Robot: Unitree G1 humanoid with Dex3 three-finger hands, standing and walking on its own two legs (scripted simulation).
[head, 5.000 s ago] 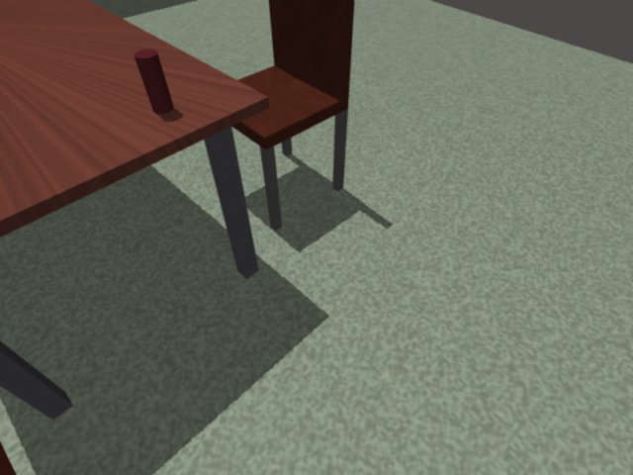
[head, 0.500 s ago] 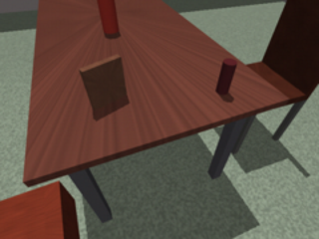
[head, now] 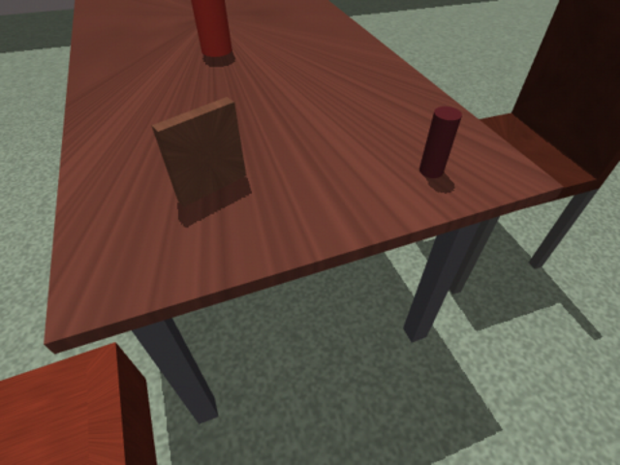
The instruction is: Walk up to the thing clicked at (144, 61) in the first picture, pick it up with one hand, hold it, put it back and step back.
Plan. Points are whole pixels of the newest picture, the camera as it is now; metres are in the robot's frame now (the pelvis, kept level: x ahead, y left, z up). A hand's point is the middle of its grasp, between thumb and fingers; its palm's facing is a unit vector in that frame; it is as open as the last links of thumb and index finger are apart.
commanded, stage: stand
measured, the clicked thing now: (439, 143) +0.70 -0.24 +0.03
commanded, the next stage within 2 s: none
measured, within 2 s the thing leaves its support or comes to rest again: neither
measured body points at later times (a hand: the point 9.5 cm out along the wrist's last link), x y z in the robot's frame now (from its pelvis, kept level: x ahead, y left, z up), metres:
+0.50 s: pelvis +0.00 +0.00 +0.00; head +0.01 +0.00 +0.45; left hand +0.07 +0.30 -0.13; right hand +0.07 -0.30 -0.14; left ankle +0.00 +0.13 -0.75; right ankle +0.00 -0.13 -0.75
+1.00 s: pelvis +0.01 +0.00 +0.00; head +0.02 +0.00 +0.45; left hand +0.08 +0.30 -0.13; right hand +0.08 -0.30 -0.14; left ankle +0.00 +0.13 -0.75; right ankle +0.00 -0.13 -0.75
